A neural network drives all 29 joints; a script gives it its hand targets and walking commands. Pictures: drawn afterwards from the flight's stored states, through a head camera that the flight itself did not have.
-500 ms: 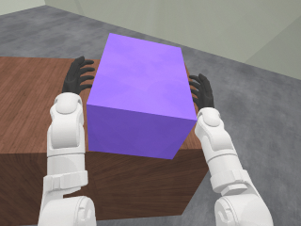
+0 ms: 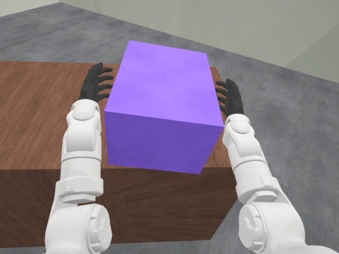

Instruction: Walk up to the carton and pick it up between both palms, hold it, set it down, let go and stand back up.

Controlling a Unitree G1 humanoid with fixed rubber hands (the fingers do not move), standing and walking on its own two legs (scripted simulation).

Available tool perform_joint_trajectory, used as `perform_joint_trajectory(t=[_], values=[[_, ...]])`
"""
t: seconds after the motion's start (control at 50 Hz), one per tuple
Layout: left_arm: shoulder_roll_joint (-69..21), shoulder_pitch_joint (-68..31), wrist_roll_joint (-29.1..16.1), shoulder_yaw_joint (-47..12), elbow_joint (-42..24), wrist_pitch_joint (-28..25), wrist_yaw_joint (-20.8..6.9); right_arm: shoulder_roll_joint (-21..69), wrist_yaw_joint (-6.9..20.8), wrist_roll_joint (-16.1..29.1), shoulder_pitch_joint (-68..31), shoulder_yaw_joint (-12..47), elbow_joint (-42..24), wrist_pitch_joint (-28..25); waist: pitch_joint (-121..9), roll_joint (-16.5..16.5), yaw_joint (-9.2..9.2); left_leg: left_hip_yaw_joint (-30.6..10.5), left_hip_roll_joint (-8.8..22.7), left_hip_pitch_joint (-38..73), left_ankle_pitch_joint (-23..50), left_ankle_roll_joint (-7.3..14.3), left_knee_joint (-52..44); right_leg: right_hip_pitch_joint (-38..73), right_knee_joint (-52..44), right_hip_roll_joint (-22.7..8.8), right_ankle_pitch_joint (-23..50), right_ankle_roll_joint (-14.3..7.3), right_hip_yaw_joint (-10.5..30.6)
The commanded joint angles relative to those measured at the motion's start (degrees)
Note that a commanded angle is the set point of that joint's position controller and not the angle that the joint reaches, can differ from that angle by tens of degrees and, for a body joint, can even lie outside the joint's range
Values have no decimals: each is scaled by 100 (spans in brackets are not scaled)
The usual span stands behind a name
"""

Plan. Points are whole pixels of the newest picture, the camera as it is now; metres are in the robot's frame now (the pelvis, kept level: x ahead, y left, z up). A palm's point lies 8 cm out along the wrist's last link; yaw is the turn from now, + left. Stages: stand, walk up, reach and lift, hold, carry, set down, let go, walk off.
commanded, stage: set down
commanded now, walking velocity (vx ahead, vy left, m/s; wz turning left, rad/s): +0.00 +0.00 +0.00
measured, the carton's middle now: (162, 103) +0.49 +0.01 +0.11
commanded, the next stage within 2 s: none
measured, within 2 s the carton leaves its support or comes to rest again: neither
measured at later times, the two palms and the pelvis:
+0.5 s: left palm (92, 98) +0.43 +0.17 +0.17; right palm (227, 109) +0.42 -0.15 +0.15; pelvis +0.01 +0.00 +0.00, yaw +0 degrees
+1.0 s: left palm (93, 96) +0.46 +0.18 +0.16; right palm (222, 106) +0.45 -0.15 +0.14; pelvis +0.02 +0.01 +0.00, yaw +1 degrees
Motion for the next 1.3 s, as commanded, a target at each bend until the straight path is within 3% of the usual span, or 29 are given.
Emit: perform_joint_trajectory(t=[0.0, 0.06, 0.12, 0.16, 0.26, 0.38, 0.44, 0.54, 0.6, 0.66, 0.78, 0.88, 0.96, 1.04, 1.1, 1.28], values=[[-1635, -2885, -371, -1337, -222, -373, -604, 1486, 678, -6, -3536, 1198, -1035, -439, -2493, 425, -22, -32, 131, 403, 1207, -203, -47, 1041, 357, -151, 2452, 505, 18], [-1552, -3070, -392, -1225, -30, -489, -605, 1495, 748, -126, -3652, 1070, -873, -433, -2500, 364, -28, -36, 146, 394, 1018, -217, -80, 889, 315, -151, 2188, 506, -12], [-1647, -3241, -412, -1239, 188, -640, -549, 1540, 812, -245, -3829, 914, -772, -511, -2716, 524, -19, -57, 137, 538, 1115, -237, -39, 687, 277, -133, 2076, 461, -10], [-1612, -3337, -402, -1093, 398, -725, -529, 1588, 864, -351, -3922, 834, -663, -505, -2763, 422, 35, -45, 158, 516, 1029, -201, -58, 697, 255, -137, 1961, 457, -34], [-1629, -3525, -427, -991, 678, -893, -536, 1741, 875, -537, -4018, 702, -518, -514, -2908, 391, -8, -78, 145, 371, 1320, -132, -34, 928, 376, -169, 2560, 468, 41], [-1618, -3565, -380, -837, 948, -1032, -534, 1809, 933, -719, -4026, 562, -400, -487, -3068, 391, 28, -119, 160, 345, 1540, -113, -36, 983, 387, -174, 2789, 443, 51], [-1461, -3695, -341, -675, 1111, -1047, -566, 1815, 955, -797, -4089, 392, -280, -410, -2942, 368, 41, -123, 161, 225, 1312, -80, -103, 934, 359, -206, 2594, 444, 59], [-1591, -3717, -319, -680, 1251, -1144, -555, 1878, 987, -921, -4150, 362, -372, -424, -3199, 431, 62, -139, 149, 296, 1724, -81, 23, 901, 426, -169, 2924, 448, 49], [-1467, -3857, -343, -525, 1385, -1192, -568, 1881, 1013, -1047, -4210, 218, -335, -363, -3186, 298, 50, -124, 158, 150, 1468, -32, -48, 881, 420, -194, 2780, 479, 35], [-1470, -3886, -302, -472, 1400, -1263, -569, 1991, 1035, -1092, -4174, 208, -310, -366, -3301, 356, 104, -143, 144, 59, 1702, 1, -54, 1064, 508, -204, 3152, 461, 70], [-1509, -4131, -326, -528, 1588, -1371, -534, 1963, 1105, -1328, -4365, -61, -224, -381, -3560, 514, 53, -188, 179, 309, 1796, -98, 42, 668, 426, -178, 2895, 413, 16], [-1447, -4192, -272, -374, 1746, -1384, -535, 1979, 1162, -1485, -4343, -230, -155, -248, -3545, 459, 45, -197, 212, 350, 1810, -101, 56, 506, 385, -175, 2807, 428, -9], [-1524, -4223, -245, -331, 1871, -1434, -540, 2135, 1166, -1528, -4424, -191, -198, -283, -3825, 426, 119, -181, 201, 220, 2117, -52, 121, 691, 473, -194, 3296, 443, 42], [-1471, -4262, -219, -237, 1946, -1413, -557, 2096, 1214, -1633, -4391, -316, -99, -177, -3685, 335, 98, -210, 241, 223, 2038, -55, 68, 616, 462, -192, 3174, 448, 23], [-1533, -4321, -249, -319, 1960, -1433, -538, 2092, 1240, -1668, -4495, -382, -188, -201, -3917, 464, 51, -227, 247, 420, 2266, -114, 149, 420, 445, -176, 3174, 429, -4], [-1536, -4520, -178, -165, 2181, -1523, -499, 2207, 1322, -1914, -4631, -567, -150, -168, -4108, 404, 119, -230, 289, 328, 2313, -56, 143, 361, 487, -194, 3248, 464, 16]])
